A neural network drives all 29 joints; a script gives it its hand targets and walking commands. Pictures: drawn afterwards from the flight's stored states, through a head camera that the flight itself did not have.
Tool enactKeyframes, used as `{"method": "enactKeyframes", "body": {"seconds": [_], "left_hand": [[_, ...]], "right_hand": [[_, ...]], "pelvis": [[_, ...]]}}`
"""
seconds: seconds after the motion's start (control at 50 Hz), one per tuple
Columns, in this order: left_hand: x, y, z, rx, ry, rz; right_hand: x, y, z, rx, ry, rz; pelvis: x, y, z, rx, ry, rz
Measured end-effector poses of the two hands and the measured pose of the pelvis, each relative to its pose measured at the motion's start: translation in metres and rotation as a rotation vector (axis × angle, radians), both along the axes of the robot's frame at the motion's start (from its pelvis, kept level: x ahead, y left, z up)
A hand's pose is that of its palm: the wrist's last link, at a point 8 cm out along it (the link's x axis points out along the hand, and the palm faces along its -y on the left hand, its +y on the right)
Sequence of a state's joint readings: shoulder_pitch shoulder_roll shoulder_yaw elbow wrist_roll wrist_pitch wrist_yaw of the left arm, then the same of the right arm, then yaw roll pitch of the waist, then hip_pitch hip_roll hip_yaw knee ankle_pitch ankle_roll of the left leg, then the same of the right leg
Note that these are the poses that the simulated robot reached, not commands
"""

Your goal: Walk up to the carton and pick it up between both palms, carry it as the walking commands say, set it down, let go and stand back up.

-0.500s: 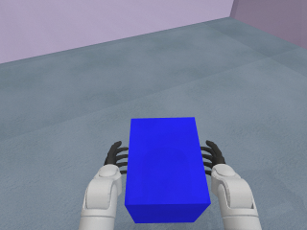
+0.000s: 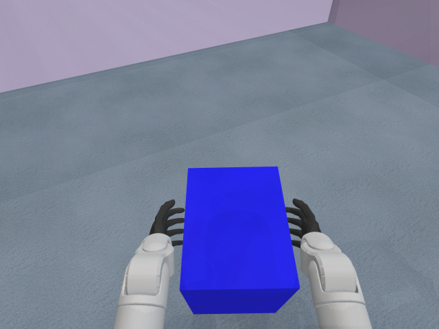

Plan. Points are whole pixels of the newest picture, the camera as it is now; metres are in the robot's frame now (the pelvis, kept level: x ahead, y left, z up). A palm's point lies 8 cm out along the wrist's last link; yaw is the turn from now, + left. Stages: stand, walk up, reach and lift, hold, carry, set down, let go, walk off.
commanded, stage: carry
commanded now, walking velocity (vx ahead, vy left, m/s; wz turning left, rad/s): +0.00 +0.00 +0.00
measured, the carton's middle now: (233, 243) +0.31 +0.00 -0.04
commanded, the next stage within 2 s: hold in 0.60 s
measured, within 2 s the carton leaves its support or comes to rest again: neither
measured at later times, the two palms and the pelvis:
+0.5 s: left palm (159, 240) +0.28 +0.14 +0.04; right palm (307, 241) +0.27 -0.14 +0.03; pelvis +0.00 +0.00 +0.00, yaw +0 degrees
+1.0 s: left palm (135, 238) +0.27 +0.17 +0.06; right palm (290, 236) +0.27 -0.10 +0.06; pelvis -0.01 +0.03 +0.01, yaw -8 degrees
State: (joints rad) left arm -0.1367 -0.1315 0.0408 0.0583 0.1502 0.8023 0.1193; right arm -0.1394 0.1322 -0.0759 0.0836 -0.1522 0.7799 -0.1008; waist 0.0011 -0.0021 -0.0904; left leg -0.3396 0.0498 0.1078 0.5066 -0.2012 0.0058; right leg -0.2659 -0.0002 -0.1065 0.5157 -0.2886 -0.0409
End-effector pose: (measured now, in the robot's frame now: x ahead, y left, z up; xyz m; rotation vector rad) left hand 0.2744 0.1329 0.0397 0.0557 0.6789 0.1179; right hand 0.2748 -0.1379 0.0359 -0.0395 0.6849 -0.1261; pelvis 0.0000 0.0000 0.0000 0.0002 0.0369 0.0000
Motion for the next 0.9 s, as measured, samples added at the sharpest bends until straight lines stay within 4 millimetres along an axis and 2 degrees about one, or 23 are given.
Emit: {"method": "enactKeyframes", "body": {"seconds": [0.16, 0.22, 0.32, 0.6, 0.7, 0.8, 0.9], "left_hand": [[-0.002, 0.000, -0.014, -0.005, 0.040, -0.018], [-0.004, 0.000, -0.007, -0.030, 0.009, 0.004], [0.000, 0.002, -0.004, -0.016, 0.000, -0.005], [0.004, 0.003, -0.009, -0.017, 0.016, -0.007], [0.001, 0.001, -0.007, 0.010, 0.008, -0.034], [-0.002, 0.010, -0.001, 0.038, 0.007, -0.042], [-0.003, 0.027, 0.010, 0.026, -0.019, -0.015]], "right_hand": [[-0.004, -0.001, -0.011, -0.021, 0.044, 0.005], [-0.005, 0.000, -0.005, 0.006, 0.015, -0.017], [-0.003, 0.002, -0.006, 0.007, 0.010, -0.009], [-0.001, 0.002, -0.010, -0.004, 0.032, -0.004], [-0.008, 0.001, -0.010, -0.003, 0.023, -0.003], [-0.017, 0.008, -0.009, 0.036, 0.022, 0.003], [-0.012, 0.025, 0.003, 0.028, -0.003, 0.028]], "pelvis": [[-0.002, 0.001, 0.000, -0.001, -0.003, -0.003], [-0.004, 0.002, 0.000, -0.001, 0.001, -0.005], [-0.002, 0.004, 0.000, 0.001, 0.004, -0.006], [0.000, 0.004, 0.000, 0.005, 0.007, -0.008], [0.000, 0.005, 0.004, 0.009, -0.059, -0.030], [-0.002, 0.013, 0.007, 0.002, -0.092, -0.117], [-0.009, 0.023, 0.007, -0.007, -0.125, -0.135]]}}
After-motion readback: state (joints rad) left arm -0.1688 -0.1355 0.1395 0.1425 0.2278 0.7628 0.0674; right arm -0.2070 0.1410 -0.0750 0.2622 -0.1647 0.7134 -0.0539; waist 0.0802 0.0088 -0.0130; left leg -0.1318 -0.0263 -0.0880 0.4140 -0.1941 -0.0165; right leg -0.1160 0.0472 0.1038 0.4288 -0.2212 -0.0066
